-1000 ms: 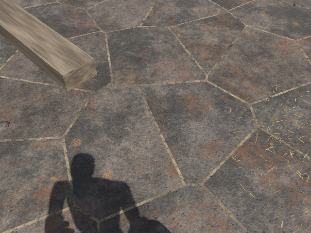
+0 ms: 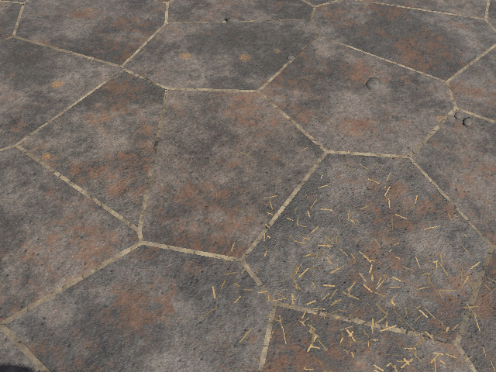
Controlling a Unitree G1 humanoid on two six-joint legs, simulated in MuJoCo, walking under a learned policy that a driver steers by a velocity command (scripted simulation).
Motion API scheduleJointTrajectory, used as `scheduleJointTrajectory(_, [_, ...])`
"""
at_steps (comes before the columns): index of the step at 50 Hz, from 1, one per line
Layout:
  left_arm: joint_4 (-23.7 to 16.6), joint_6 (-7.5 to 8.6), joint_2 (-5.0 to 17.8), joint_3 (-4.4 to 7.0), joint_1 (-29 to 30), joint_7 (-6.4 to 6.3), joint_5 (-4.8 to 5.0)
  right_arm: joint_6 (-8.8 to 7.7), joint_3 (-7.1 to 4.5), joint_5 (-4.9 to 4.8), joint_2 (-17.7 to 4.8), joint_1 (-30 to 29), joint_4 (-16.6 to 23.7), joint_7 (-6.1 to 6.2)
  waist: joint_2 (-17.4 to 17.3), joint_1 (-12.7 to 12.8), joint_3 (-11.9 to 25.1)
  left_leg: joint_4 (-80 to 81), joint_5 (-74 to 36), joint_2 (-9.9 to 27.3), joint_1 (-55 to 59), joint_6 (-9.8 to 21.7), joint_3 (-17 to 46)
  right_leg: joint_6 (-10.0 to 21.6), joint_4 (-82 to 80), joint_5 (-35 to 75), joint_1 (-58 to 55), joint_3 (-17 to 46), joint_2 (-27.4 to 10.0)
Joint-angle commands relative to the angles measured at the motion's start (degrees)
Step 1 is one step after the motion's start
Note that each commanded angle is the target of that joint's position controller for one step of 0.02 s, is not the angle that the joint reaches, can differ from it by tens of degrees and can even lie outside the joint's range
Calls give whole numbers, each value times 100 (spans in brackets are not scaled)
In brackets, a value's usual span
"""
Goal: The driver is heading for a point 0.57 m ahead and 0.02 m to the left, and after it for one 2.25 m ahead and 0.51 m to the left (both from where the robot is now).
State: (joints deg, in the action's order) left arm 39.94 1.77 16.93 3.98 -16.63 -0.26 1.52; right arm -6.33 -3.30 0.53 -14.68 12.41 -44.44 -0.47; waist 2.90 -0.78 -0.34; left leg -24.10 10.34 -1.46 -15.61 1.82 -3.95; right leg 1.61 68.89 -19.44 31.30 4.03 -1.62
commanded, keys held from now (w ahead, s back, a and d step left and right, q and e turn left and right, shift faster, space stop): w+e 0.06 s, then w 0.38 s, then w+q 0.26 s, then q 0.30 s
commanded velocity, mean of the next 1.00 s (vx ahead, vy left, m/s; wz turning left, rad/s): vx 0.43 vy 0.00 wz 0.03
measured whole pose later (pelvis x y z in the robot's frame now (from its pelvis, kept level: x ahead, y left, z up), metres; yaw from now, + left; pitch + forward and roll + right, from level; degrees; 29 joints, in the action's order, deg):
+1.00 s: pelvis +0.49 -0.05 -0.02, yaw +7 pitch +3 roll -1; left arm 42.8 3.1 16.5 2.8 -10.8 -1.4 0.0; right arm -2.2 -3.8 -0.3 -17.0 7.9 -39.8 -2.0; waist 0.4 -0.3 -3.8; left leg -31.7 6.2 -4.8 -28.5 5.1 0.2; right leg -2.7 73.4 -30.0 24.7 2.2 0.3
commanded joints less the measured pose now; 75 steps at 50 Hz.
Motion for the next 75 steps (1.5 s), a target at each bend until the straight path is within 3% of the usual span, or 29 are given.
scheduleJointTrajectory(1, [-536, -1, 247, 91, 48, 13, -2, -115, -183, -20, -693, -10, 194, -8, -826, 33, 3, 1455, -690, 1613, 681, 950, 1302, -57, -137, 455, 982, 233, -502])
scheduleJointTrajectory(8, [-775, 120, -7, -39, 1031, 142, -54, -19, -219, -81, -951, 356, -156, 3, -617, -260, -159, 1498, -1450, 1462, 1046, 855, 214, -58, -2337, 1959, 840, -92, -376])
scheduleJointTrajectory(13, [-1086, 181, 50, -62, 1735, 293, -15, 141, -253, -235, -1203, 795, -438, -9, -731, -400, -415, 1292, -1606, 1795, 1676, 795, 232, 144, -3335, 1373, 612, -490, -209])
scheduleJointTrajectory(15, [-1066, 194, 234, 21, 1458, 303, -55, 210, -270, -274, -1323, 736, -500, 12, -893, -106, -211, 735, -2938, 1829, 1884, 685, 121, 357, -3663, 951, -29, -684, 32])
scheduleJointTrajectory(17, [-586, 180, 723, 297, -106, 226, -111, 243, -191, -248, -1185, 710, -518, 57, -754, 712, 781, -1199, -3850, 1403, 1149, 366, -348, 671, -3985, 1510, -2535, -776, 286])
scheduleJointTrajectory(18, [-439, 136, 1280, 444, -1060, 113, -173, 185, -35, -68, -776, 738, -286, 56, 196, 979, 1611, -3285, -1740, 961, -622, 56, -521, 1184, -3873, 1649, -4529, 1065, -1057])
scheduleJointTrajectory(19, [-436, 161, 1526, 415, -1022, 129, -156, 36, 123, -66, -346, 1189, -241, -10, 1231, 545, 2306, -4781, 2326, 108, -2182, -111, 315, 1938, -4732, 1037, -5438, 3661, -2137])
scheduleJointTrajectory(20, [-431, 205, 982, 275, -931, 162, -141, -42, -39, -259, -925, 715, -239, -56, 566, 747, 1939, -5265, 2181, 407, -2764, -50, 863, 1714, -4926, 877, -5131, 3380, -1988])
scheduleJointTrajectory(21, [-423, 232, 806, 203, -576, 175, -121, -75, -56, -335, -978, 307, -83, -70, 473, 630, 1138, -5151, 1668, 636, -2971, 12, 720, 1499, -4981, 1371, -4351, 2411, -1757])
scheduleJointTrajectory(22, [-432, 242, 643, 152, -188, 192, -105, -71, -45, -246, -885, 150, -92, -32, 86, 424, 770, -4809, 1197, 845, -2773, 1, 668, 1350, -5092, 1788, -3596, 1803, -1471])
scheduleJointTrajectory(24, [-444, 303, 356, 82, 243, 213, -168, 77, -78, -189, -790, 396, -209, -39, 179, 45, 476, -4405, 653, 1081, -2144, -66, 756, 1230, -5523, 2089, -2630, 1068, -1199])
scheduleJointTrajectory(28, [-160, 492, 440, 141, 210, 150, -237, 315, -68, -210, -539, 294, -202, 7, 80, -60, 92, -3923, -65, 1003, -2281, -236, 938, 1238, -6071, 2350, -2164, 277, -1184])
scheduleJointTrajectory(38, [346, 364, 673, 206, -78, -83, -164, 244, 18, -76, -281, -1114, 415, -245, -27, 418, -481, -1288, -1570, 585, -2382, -75, 400, 723, -5745, 3536, -2977, -1149, -1204])
scheduleJointTrajectory(41, [340, 197, 893, 268, 74, -196, -69, 239, -90, -66, -515, -847, 589, -364, 271, 204, -77, -1115, -766, 251, -1845, 133, 41, 499, -4811, 5218, -3389, -1255, -1283])
scheduleJointTrajectory(43, [267, 88, 935, 275, 285, -267, -28, 239, -307, -74, -913, 330, 353, -347, 191, -402, 558, -596, -889, -198, -411, 393, -145, 201, -3160, 5682, -3209, -1405, -995])
scheduleJointTrajectory(44, [198, 117, 813, 216, 128, -266, -98, 251, -457, -61, -1344, 857, 287, -225, -389, -631, 978, -382, -2684, 176, 920, 665, 557, -151, -1606, 4132, -2270, -1458, -604])
scheduleJointTrajectory(45, [52, 201, -9, -23, -572, -169, -455, 290, -493, -5, -1867, 772, 374, -105, -1977, 64, 1597, -1081, -5836, 1658, 2825, 1534, 2580, -544, 496, -1763, -161, -1209, 326])
scheduleJointTrajectory(46, [63, 316, 296, -64, -800, -62, -273, 265, -439, 44, -1753, 863, 634, -148, -1581, -170, 3029, -480, -5022, 2409, 3596, 2474, 4436, -579, 1683, -2301, 465, 135, 674])
scheduleJointTrajectory(47, [-7, 331, 692, 36, -172, -27, -66, 299, -401, 15, -1439, 591, 764, -159, -828, -397, 2656, -215, -4068, 2068, 3170, 2187, 3785, -455, 1649, -1735, 706, 399, 336])
scheduleJointTrajectory(49, [-119, 214, 644, 34, 438, -148, -145, 389, -266, -175, -971, -49, 843, -91, -182, -131, 1235, 159, -2704, 1537, 1495, 1653, 2870, -429, 800, -882, 857, 184, -58])
scheduleJointTrajectory(51, [-185, 29, 699, 90, 348, -207, -198, 469, -246, -53, -931, -300, 959, -38, -487, 188, 831, 496, -2297, 1254, 274, 1494, 2598, -419, 215, -594, 194, 180, -124])
scheduleJointTrajectory(55, [-152, -55, 422, 23, 272, -291, -263, 511, -332, -28, -1149, -271, 1002, 75, -662, 243, 960, 430, -2777, 1022, -110, 1400, 2277, -587, -822, -238, -25, 75, 51])
scheduleJointTrajectory(62, [-316, -82, 417, 35, 909, -254, -190, 778, -342, -93, -1154, -360, 1182, 254, -1091, -5, 724, 549, 305, 731, -194, 1012, 2859, -645, -2170, 387, -86, 271, 216])
scheduleJointTrajectory(68, [-236, 129, 499, 125, 601, -108, -110, 888, -335, -169, -1083, -402, 1292, 228, -1253, 171, 728, -68, -670, 587, 137, 799, 3361, -355, -4347, 704, -1286, 130, 369])
scheduleJointTrajectory(69, [-192, 138, 695, 198, 450, -106, -154, 901, -296, -186, -946, -335, 1320, 236, -1041, 193, 775, -403, -228, 338, -219, 573, 3182, -203, -4775, 1191, -1936, 346, -76])
scheduleJointTrajectory(70, [-287, 88, 1082, 275, 509, -142, -256, 903, -212, -132, -608, -9, 1318, 215, 178, -58, 881, -1611, 1552, -267, -922, 229, 2330, 302, -4927, 2016, -2562, 1387, -1363])
scheduleJointTrajectory(71, [-231, 33, 1273, 332, 515, -114, -459, 827, -313, -179, -909, -178, 1533, 188, 1623, -80, 554, -2746, 2659, -867, -1989, -86, 1350, 1218, -5141, 3020, -2365, 2587, -2112])
scheduleJointTrajectory(72, [-381, 43, 950, 270, 729, -121, -414, 783, -456, -77, -1364, -55, 1389, 171, 974, -59, 539, -3832, 2411, -435, -2118, -312, 1420, 1370, -5017, 3186, -2333, 2369, -2189])
scheduleJointTrajectory(75, [-493, -14, 527, 141, 1062, -187, -200, 959, -443, -137, -1097, 139, 1091, 194, 330, -73, 389, -4819, 1569, -272, -2244, -636, 1175, 895, -4755, 3119, -2358, 1020, -1409])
